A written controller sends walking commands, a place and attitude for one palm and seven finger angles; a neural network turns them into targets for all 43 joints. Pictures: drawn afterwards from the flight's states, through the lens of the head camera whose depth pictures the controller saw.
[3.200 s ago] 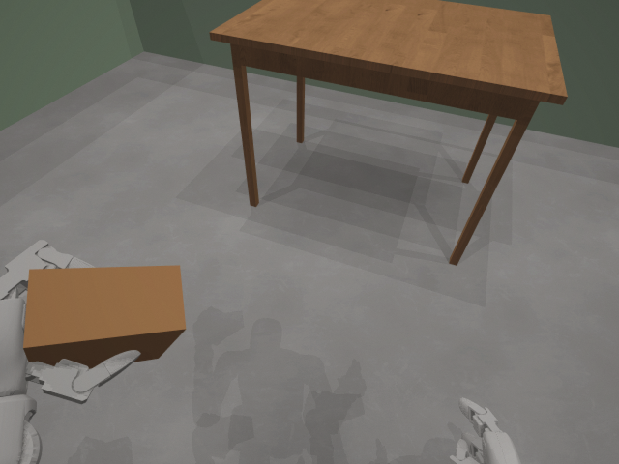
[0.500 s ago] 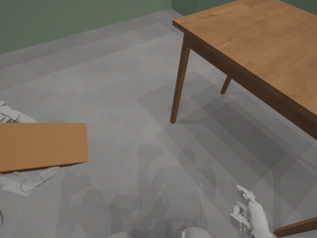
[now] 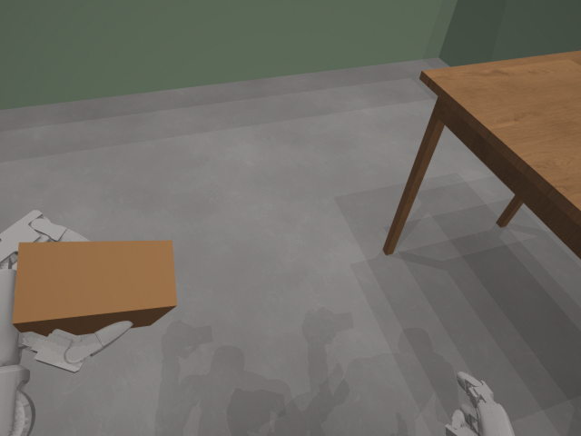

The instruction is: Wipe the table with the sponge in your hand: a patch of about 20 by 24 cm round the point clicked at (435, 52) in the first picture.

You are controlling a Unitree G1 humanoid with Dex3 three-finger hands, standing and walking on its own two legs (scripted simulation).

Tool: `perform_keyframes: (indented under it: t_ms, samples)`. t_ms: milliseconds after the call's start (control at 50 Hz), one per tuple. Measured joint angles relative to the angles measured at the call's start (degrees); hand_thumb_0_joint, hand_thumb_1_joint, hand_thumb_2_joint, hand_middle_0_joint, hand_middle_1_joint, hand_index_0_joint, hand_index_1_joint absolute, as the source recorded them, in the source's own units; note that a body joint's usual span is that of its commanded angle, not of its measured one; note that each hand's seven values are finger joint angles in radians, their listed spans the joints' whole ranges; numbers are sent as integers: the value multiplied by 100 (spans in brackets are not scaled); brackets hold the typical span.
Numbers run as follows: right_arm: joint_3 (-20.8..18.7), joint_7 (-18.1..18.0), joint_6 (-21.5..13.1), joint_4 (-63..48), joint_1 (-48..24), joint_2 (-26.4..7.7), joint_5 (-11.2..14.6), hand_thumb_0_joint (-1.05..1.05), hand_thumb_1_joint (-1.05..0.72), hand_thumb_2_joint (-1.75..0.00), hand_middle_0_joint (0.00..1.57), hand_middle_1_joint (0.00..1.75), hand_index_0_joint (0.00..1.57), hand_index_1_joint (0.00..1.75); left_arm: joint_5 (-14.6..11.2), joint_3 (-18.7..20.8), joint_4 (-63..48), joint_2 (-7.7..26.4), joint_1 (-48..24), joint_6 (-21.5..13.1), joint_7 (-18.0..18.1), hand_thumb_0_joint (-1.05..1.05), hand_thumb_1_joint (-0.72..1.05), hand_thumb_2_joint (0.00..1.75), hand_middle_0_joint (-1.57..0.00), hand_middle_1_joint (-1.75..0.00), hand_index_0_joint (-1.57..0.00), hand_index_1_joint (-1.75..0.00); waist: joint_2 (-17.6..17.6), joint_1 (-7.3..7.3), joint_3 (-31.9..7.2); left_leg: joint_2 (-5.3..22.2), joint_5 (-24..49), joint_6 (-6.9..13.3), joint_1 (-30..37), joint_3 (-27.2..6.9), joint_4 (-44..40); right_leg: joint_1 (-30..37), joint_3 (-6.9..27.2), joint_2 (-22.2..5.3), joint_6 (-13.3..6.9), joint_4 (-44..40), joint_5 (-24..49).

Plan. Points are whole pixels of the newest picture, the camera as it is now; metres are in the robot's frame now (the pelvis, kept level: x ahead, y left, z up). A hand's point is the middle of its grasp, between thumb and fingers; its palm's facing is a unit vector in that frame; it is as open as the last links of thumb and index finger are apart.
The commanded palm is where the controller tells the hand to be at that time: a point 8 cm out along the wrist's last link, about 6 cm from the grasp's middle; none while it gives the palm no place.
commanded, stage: walk to a spot facing it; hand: left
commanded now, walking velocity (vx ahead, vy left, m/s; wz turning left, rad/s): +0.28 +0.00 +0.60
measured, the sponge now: (119, 291) +0.23 +0.19 +0.16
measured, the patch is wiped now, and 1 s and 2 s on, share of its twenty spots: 0.00 0.00 0.00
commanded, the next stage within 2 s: turn to face it in 1.10 s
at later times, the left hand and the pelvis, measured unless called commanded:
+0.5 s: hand out of the picture +0.15 +0.27 +0.17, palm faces +0.59 -0.67 -0.44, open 10.2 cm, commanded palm +0.08 +0.30 +0.18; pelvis -0.01 -0.01 -0.01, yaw +15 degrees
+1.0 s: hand out of the picture +0.20 +0.35 +0.18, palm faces +0.68 -0.61 -0.41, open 10.2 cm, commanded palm +0.12 +0.36 +0.18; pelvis +0.08 +0.04 -0.01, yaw +23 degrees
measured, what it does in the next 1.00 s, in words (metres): steps on the spot, turning left: left foot, then right foot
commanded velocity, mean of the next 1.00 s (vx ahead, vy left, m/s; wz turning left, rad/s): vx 0.34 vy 0.00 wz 0.34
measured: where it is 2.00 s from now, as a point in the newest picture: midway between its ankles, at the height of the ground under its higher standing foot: outside the picture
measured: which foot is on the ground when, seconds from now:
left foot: up 0.00-0.06, down 0.08-0.46, up 0.48-0.80, down 0.82-1.00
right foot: down 0.00-0.08, up 0.10-0.42, down 0.44-0.84, up 0.86-1.00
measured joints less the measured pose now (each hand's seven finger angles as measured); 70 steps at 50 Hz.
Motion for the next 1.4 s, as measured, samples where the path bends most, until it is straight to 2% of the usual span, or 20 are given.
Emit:
perform_keyframes:
  t_ms: [80,100,140,220,420,460,500,560,600,760,820,860,920,960,1060,1200,1240,1300,1340,1400]
  samples:
    - [-101,30,5,-241,42,-140,3,1,-90,-90,20,30,20,30,-86,270,-450,168,45,-112,103,-1,-50,98,-73,-133,-75,-133,-103,-11,-26,-57,454,209,678,63,-1568,-445,-154,-223,113,607,-170]
    - [-113,35,-15,-245,-2,-89,7,1,-90,-90,20,30,20,30,-114,355,-469,205,4,-157,126,-1,-50,98,-73,-133,-75,-133,-202,11,44,-130,748,267,640,73,-1524,-642,30,-272,220,1087,-582]
    - [-99,89,-117,-159,-12,80,33,1,-90,-90,19,30,20,30,-34,413,-298,190,-95,-258,93,-1,-50,98,-73,-133,-75,-133,-180,20,84,-113,752,322,558,-36,-1287,-1059,497,-37,345,2397,-1451]
    - [80,298,-267,58,161,469,142,1,-90,-90,20,30,20,30,104,321,-80,70,-163,-291,-30,-1,-50,98,-73,-133,-75,-133,30,-17,-22,-31,887,322,633,-446,-1568,-1510,801,288,479,3627,-1297]
    - [482,331,-316,320,229,824,49,1,-90,-90,20,30,20,30,59,222,230,33,-27,-268,-106,-1,-50,98,-73,-133,-75,-133,485,222,-57,-49,1038,216,694,-933,-1830,-247,602,619,517,858,-1215]
    - [487,321,-268,299,149,754,57,1,-90,-90,20,30,21,30,100,229,329,77,-157,-191,-98,-1,-50,98,-73,-133,-75,-133,520,238,-51,-74,594,300,383,-939,-1218,67,527,671,282,185,-750]
    - [410,308,-194,413,-24,587,50,1,-90,-90,21,30,21,30,117,106,457,1,-397,-139,-125,-1,-50,98,-73,-133,-75,-133,580,200,74,-132,89,314,-165,-892,184,-1,378,579,3,440,-344]
    - [276,306,-32,529,-184,330,48,1,-90,-90,20,30,21,30,66,25,534,-139,-329,-177,-169,-1,-50,98,-73,-133,-75,-133,480,152,150,-167,346,178,-841,-608,1865,149,304,407,-54,429,-561]
    - [176,268,31,465,-199,191,62,1,-90,-90,20,30,20,30,65,27,456,-157,-114,-210,-181,-1,-50,98,-73,-133,-75,-133,389,68,182,-72,568,88,-1098,-408,2150,329,228,318,-1,177,-516]
    - [-170,156,-2,-25,38,-136,65,1,-90,-90,20,30,20,30,21,266,-236,127,286,-273,46,-1,-50,98,-73,-133,-75,-133,-61,107,331,145,733,174,-576,321,-577,689,-31,-46,190,-84,-666]
    - [-196,131,-27,-188,98,-164,78,1,-90,-90,20,30,20,30,7,364,-464,125,233,-290,177,-1,-50,98,-73,-133,-75,-133,-127,179,300,15,1017,263,14,533,-1571,592,-15,-181,322,510,-1090]
    - [-230,119,-70,-239,-59,-57,106,1,-90,-90,20,30,20,30,15,419,-440,137,-33,-344,243,-1,-50,98,-73,-133,-75,-133,-151,140,418,-17,1559,458,6,510,-1384,157,358,-201,311,1830,-1585]
    - [-89,232,-99,-88,-333,334,156,1,-91,-90,19,30,20,30,89,434,-83,235,-468,-341,156,-1,-50,98,-73,-133,-75,-133,-172,24,481,-20,1098,465,19,349,-1119,-678,923,126,280,3719,-1894]
    - [70,323,-140,-46,-394,591,177,1,-91,-90,19,30,20,30,84,460,-124,277,-433,-280,91,-1,-50,98,-73,-133,-75,-133,-137,-30,427,17,1090,411,106,264,-1293,-1133,969,220,311,4070,-1718]
    - [370,438,-335,-36,-214,954,141,1,-90,-90,20,30,20,30,22,391,-594,214,148,-461,-33,-1,-50,98,-73,-133,-75,-133,127,45,300,139,1246,286,448,138,-1900,-1440,745,227,378,2757,-1009]
    - [452,282,-226,122,13,862,138,1,-90,-90,21,30,21,30,30,426,76,266,76,-412,-76,-1,-50,99,-72,-133,-75,-134,484,262,142,250,739,61,662,-63,-1495,-340,391,494,322,367,-495]
    - [387,252,-137,237,-107,652,156,1,-90,-90,21,30,21,30,90,317,351,101,-239,-290,-70,-1,-50,99,-72,-133,-75,-134,616,256,205,263,227,188,247,-219,-270,-355,295,515,-43,617,-161]
    - [276,272,-31,451,-347,324,141,1,-90,-90,20,30,20,30,69,144,520,-230,-409,-200,-88,-1,-50,99,-72,-133,-75,-134,573,263,324,52,35,118,-352,-319,1331,-253,337,501,-248,783,-512]
    - [231,264,31,421,-450,186,129,1,-90,-90,20,30,20,30,84,110,388,-304,-268,-208,-73,-1,-50,99,-72,-133,-75,-134,428,211,362,38,84,62,-530,-192,1394,-154,429,506,-232,618,-485]
    - [157,224,63,211,-499,68,92,1,-90,-90,20,30,20,30,82,136,57,-185,-6,-286,-42,-1,-50,99,-72,-134,-75,-134,197,122,338,80,297,19,-488,3,470,-83,552,549,-267,386,-404]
